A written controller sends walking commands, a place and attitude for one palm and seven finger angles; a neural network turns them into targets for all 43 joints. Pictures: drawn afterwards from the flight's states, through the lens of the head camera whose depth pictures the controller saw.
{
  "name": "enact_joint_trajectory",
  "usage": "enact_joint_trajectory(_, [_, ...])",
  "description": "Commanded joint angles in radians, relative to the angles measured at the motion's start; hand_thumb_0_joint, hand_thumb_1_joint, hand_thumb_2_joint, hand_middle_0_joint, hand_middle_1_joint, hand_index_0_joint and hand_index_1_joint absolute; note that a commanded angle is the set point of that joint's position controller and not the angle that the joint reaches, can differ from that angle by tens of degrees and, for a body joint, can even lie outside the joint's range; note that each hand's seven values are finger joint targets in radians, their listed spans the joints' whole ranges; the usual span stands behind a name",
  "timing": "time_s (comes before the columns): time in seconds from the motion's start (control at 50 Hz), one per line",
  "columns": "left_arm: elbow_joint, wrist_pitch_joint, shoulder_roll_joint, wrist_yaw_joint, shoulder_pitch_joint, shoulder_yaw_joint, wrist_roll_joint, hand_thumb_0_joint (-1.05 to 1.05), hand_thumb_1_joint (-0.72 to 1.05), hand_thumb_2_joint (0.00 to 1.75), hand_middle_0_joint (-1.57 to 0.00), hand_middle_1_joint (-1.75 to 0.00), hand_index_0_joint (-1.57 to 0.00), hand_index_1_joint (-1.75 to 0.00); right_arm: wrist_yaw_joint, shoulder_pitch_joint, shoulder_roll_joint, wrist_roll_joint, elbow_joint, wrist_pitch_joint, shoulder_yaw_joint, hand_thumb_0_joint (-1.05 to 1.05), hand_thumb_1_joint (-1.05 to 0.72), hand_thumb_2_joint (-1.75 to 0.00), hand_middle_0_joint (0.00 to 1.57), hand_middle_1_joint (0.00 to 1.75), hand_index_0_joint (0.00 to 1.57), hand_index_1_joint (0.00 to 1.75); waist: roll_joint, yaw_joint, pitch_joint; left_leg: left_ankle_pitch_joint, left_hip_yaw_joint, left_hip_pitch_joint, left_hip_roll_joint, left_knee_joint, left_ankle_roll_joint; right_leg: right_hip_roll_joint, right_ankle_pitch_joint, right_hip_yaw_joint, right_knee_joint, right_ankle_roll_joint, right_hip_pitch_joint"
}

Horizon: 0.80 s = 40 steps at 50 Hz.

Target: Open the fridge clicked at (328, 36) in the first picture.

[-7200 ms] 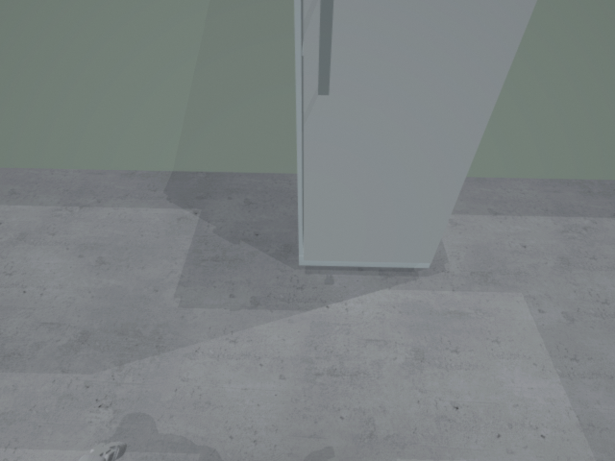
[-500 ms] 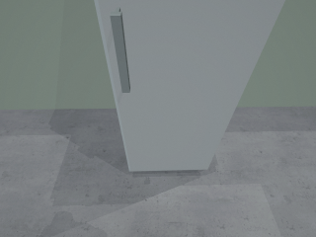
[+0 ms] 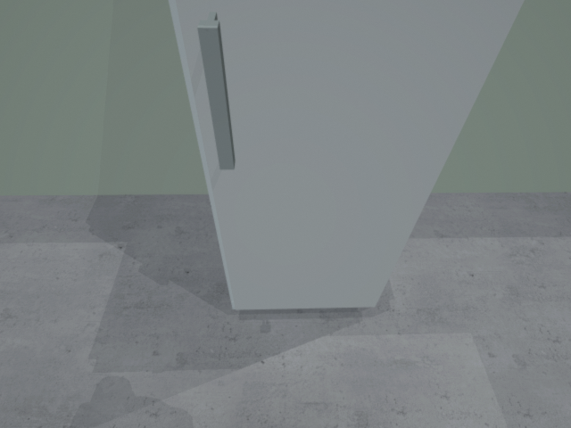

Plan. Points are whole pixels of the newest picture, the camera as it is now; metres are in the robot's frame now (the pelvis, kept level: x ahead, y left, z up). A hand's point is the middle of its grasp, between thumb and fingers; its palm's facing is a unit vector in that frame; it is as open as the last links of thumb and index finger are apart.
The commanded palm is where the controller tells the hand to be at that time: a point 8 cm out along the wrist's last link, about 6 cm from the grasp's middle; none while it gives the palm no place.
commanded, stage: look again from close up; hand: left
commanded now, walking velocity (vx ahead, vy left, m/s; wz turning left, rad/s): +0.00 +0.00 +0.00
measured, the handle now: (221, 99) +0.57 +0.15 +0.17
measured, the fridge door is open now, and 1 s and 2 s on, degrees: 0 0 0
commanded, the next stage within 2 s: shuffle to correct the standing spot in 0.54 s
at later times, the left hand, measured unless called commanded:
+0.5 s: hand out of the picture -0.01 +0.15 -0.18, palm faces +0.05 -0.99 -0.15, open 7.4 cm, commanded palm none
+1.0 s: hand out of the picture -0.01 +0.15 -0.20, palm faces +0.15 -0.98 -0.13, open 7.4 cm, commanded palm none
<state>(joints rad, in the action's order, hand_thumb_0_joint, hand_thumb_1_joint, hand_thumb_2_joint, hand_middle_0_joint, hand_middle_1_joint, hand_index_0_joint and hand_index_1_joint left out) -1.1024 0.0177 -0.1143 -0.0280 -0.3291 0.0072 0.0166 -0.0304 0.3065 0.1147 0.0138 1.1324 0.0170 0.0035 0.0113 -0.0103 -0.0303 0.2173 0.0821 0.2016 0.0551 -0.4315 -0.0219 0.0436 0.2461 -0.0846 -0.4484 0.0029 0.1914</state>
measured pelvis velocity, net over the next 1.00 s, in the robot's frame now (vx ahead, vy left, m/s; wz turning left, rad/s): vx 0.06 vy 0.00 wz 0.06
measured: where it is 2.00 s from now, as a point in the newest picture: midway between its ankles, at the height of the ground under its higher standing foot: outside the picture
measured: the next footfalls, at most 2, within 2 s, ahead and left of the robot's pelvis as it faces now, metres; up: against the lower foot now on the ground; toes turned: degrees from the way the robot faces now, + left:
right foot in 1.30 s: +0.23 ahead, -0.14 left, +0.00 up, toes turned +1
left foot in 1.74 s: +0.17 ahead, +0.07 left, +0.00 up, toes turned +10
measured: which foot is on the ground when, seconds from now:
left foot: down 0.00-1.00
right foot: down 0.00-1.00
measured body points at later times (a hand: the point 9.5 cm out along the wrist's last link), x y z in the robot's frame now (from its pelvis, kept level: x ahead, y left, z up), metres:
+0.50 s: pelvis +0.01 +0.00 +0.00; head +0.02 +0.00 +0.45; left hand -0.01 +0.20 -0.16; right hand +0.00 -0.21 -0.16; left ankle +0.01 +0.13 -0.74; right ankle +0.00 -0.12 -0.74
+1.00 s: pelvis +0.06 +0.00 -0.02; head +0.07 +0.02 +0.43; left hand -0.01 +0.21 -0.18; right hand +0.02 -0.21 -0.17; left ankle +0.01 +0.13 -0.74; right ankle +0.00 -0.12 -0.74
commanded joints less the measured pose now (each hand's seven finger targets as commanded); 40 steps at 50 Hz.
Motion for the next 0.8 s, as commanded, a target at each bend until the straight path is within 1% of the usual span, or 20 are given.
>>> enact_joint_trajectory(0.0, [0.018,0.012,-0.084,-0.008,-0.093,0.012,0.001,0.0,0.9,0.9,-0.2,-0.3,-0.2,-0.3,-0.002,0.068,0.081,0.001,-0.026,0.013,-0.018,0.0,-0.9,-0.9,0.2,0.3,0.2,0.3,-0.005,0.001,-0.039,-0.084,-0.059,0.011,0.058,0.078,0.034,0.066,-0.089,0.081,0.098,-0.03,0.026])
enact_joint_trajectory(0.04, [0.018,0.012,-0.084,-0.008,-0.091,0.012,0.001,0.0,0.9,0.9,-0.2,-0.3,-0.2,-0.3,-0.002,0.068,0.081,0.001,-0.026,0.013,-0.019,0.0,-0.9,-0.9,0.2,0.3,0.2,0.3,0.001,0.001,-0.037,-0.087,-0.06,0.009,0.057,0.077,0.034,0.066,-0.09,0.081,0.097,-0.03,0.022])
enact_joint_trajectory(0.08, [0.016,0.012,-0.082,-0.009,-0.094,0.011,0.002,0.0,0.9,0.9,-0.2,-0.3,-0.2,-0.3,-0.002,0.065,0.082,0.001,-0.026,0.012,-0.018,0.0,-0.9,-0.9,0.2,0.3,0.2,0.3,-0.005,0.002,-0.044,-0.089,-0.061,0.005,0.059,0.075,0.035,0.063,-0.093,0.083,0.099,-0.031,0.028])
enact_joint_trajectory(0.1, [0.015,0.013,-0.084,-0.009,-0.093,0.012,0.002,0.0,0.9,0.9,-0.2,-0.3,-0.2,-0.3,-0.002,0.067,0.081,0.001,-0.024,0.013,-0.018,0.0,-0.9,-0.9,0.2,0.3,0.2,0.3,-0.013,0.001,-0.037,-0.097,-0.06,0.007,0.058,0.078,0.034,0.067,-0.101,0.08,0.096,-0.03,0.019])
enact_joint_trajectory(0.18, [0.013,0.013,-0.087,-0.009,-0.093,0.011,0.001,0.0,0.9,0.9,-0.2,-0.3,-0.2,-0.3,-0.003,0.064,0.082,0.001,-0.022,0.011,-0.017,0.0,-0.9,-0.9,0.2,0.3,0.2,0.3,0.006,-0.001,-0.051,-0.093,-0.056,0.008,0.058,0.073,0.032,0.067,-0.103,0.081,0.102,-0.031,0.021])
enact_joint_trajectory(0.2, [0.014,0.013,-0.086,-0.009,-0.091,0.011,0.001,0.0,0.9,0.9,-0.2,-0.3,-0.2,-0.3,-0.002,0.062,0.081,0.001,-0.021,0.011,-0.017,0.0,-0.9,-0.9,0.2,0.3,0.2,0.3,0.001,0.001,-0.058,-0.093,-0.056,0.01,0.056,0.074,0.032,0.066,-0.098,0.082,0.102,-0.031,0.026])
enact_joint_trajectory(0.32, [0.014,0.015,-0.091,-0.009,-0.092,0.012,0.0,0.0,0.9,0.9,-0.2,-0.3,-0.2,-0.3,-0.003,0.064,0.082,0.001,-0.019,0.013,-0.017,0.0,-0.9,-0.9,0.2,0.3,0.2,0.3,-0.011,0.0,-0.03,-0.115,-0.055,-0.005,0.058,0.07,0.032,0.069,-0.125,0.079,0.099,-0.031,0.005])
enact_joint_trajectory(0.36, [0.011,0.015,-0.09,-0.009,-0.093,0.011,0.0,0.0,0.9,0.9,-0.2,-0.3,-0.2,-0.3,-0.003,0.059,0.083,0.001,-0.02,0.013,-0.017,0.0,-0.9,-0.9,0.2,0.3,0.2,0.3,-0.003,0.0,-0.038,-0.113,-0.055,-0.006,0.059,0.071,0.032,0.069,-0.124,0.08,0.101,-0.031,0.011])
enact_joint_trajectory(0.42, [0.009,0.014,-0.089,-0.009,-0.094,0.011,0.0,0.0,0.9,0.9,-0.2,-0.3,-0.2,-0.3,-0.003,0.058,0.08,0.001,-0.018,0.011,-0.016,0.0,-0.9,-0.9,0.2,0.3,0.2,0.3,-0.007,-0.001,-0.055,-0.101,-0.054,0.003,0.056,0.073,0.031,0.07,-0.109,0.08,0.108,-0.031,0.017])
enact_joint_trajectory(0.48, [0.009,0.013,-0.088,-0.009,-0.091,0.01,0.001,0.0,0.9,0.9,-0.2,-0.3,-0.2,-0.3,-0.004,0.06,0.082,0.001,-0.016,0.012,-0.016,0.0,-0.9,-0.9,0.2,0.3,0.2,0.3,-0.019,0.0,-0.049,-0.114,-0.058,-0.006,0.059,0.072,0.032,0.065,-0.121,0.082,0.105,-0.032,0.011])
enact_joint_trajectory(0.54, [0.009,0.014,-0.091,-0.009,-0.09,0.011,0.001,0.0,0.9,0.9,-0.2,-0.3,-0.2,-0.3,-0.004,0.061,0.085,0.001,-0.015,0.013,-0.015,0.0,-0.9,-0.9,0.2,0.3,0.2,0.3,-0.003,0.0,-0.04,-0.12,-0.057,-0.005,0.059,0.073,0.032,0.068,-0.126,0.076,0.102,-0.031,0.003])
enact_joint_trajectory(0.56, [0.007,0.014,-0.089,-0.009,-0.092,0.011,0.0,0.0,0.9,0.9,-0.2,-0.3,-0.2,-0.3,-0.004,0.058,0.085,0.002,-0.015,0.013,-0.016,0.0,-0.9,-0.9,0.2,0.3,0.2,0.3,-0.013,-0.002,-0.04,-0.117,-0.056,-0.008,0.058,0.074,0.032,0.067,-0.122,0.078,0.104,-0.03,0.006])
enact_joint_trajectory(0.6, [0.006,0.013,-0.089,-0.01,-0.093,0.011,0.001,0.0,0.9,0.9,-0.2,-0.3,-0.2,-0.3,-0.005,0.058,0.084,0.0,-0.016,0.013,-0.015,0.0,-0.9,-0.9,0.2,0.3,0.2,0.3,-0.013,-0.002,-0.049,-0.123,-0.059,-0.006,0.059,0.072,0.032,0.067,-0.126,0.077,0.105,-0.03,0.007])
enact_joint_trajectory(0.62, [0.005,0.013,-0.088,-0.01,-0.093,0.011,0.001,0.0,0.9,0.9,-0.2,-0.3,-0.2,-0.3,-0.005,0.059,0.083,0.001,-0.013,0.012,-0.015,0.0,-0.9,-0.9,0.2,0.3,0.2,0.3,-0.007,-0.002,-0.053,-0.112,-0.057,-0.001,0.059,0.074,0.031,0.068,-0.113,0.073,0.107,-0.029,0.009])
enact_joint_trajectory(0.66, [0.001,0.01,-0.085,-0.008,-0.103,0.013,0.001,0.0,0.9,0.9,-0.2,-0.3,-0.2,-0.3,-0.002,0.076,0.077,0.005,-0.009,0.008,-0.015,0.0,-0.9,-0.9,0.2,0.3,0.2,0.3,0.004,0.0,-0.042,-0.018,-0.054,0.003,0.051,0.067,0.034,0.066,0.0,0.064,0.098,-0.031,0.007])
enact_joint_trajectory(0.7, [0.006,0.003,-0.092,-0.004,-0.103,0.02,0.006,0.0,0.9,0.9,-0.2,-0.3,-0.2,-0.3,0.002,0.08,0.079,0.008,-0.012,-0.001,-0.022,0.0,-0.9,-0.9,0.2,0.3,0.2,0.3,0.019,0.002,-0.063,0.116,-0.052,0.032,0.042,0.056,0.041,0.067,0.159,0.062,0.096,-0.037,0.037])
enact_joint_trajectory(0.72, [0.01,0.0,-0.096,-0.001,-0.102,0.025,0.007,0.0,0.9,0.9,-0.2,-0.3,-0.2,-0.3,0.004,0.079,0.079,0.01,-0.016,-0.004,-0.023,0.0,-0.9,-0.9,0.2,0.3,0.2,0.3,0.017,0.001,-0.092,0.18,-0.054,0.06,0.037,0.056,0.044,0.067,0.227,0.064,0.096,-0.039,0.059])
enact_joint_trajectory(0.74, [0.013,-0.003,-0.099,0.002,-0.102,0.029,0.008,0.0,0.9,0.9,-0.2,-0.3,-0.2,-0.3,0.006,0.079,0.079,0.012,-0.02,-0.007,-0.026,0.0,-0.9,-0.9,0.2,0.3,0.2,0.3,0.017,0.002,-0.11,0.227,-0.063,0.085,0.034,0.053,0.047,0.066,0.278,0.065,0.094,-0.041,0.075])
enact_joint_trajectory(0.76, [0.016,-0.004,-0.101,0.005,-0.109,0.032,0.008,0.0,0.9,0.9,-0.2,-0.3,-0.2,-0.3,0.007,0.075,0.079,0.013,-0.026,-0.008,-0.028,0.0,-0.9,-0.9,0.2,0.3,0.2,0.3,0.015,-0.003,-0.125,0.256,-0.066,0.106,0.032,0.045,0.052,0.07,0.311,0.069,0.095,-0.044,0.085])
enact_joint_trajectory(0.78, [0.02,-0.005,-0.104,0.005,-0.112,0.034,0.011,0.0,0.9,0.9,-0.2,-0.3,-0.2,-0.3,0.008,0.08,0.077,0.013,-0.031,-0.009,-0.031,0.0,-0.9,-0.9,0.2,0.3,0.2,0.3,0.015,0.001,-0.141,0.272,-0.07,0.128,0.03,0.035,0.057,0.068,0.33,0.067,0.091,-0.047,0.086])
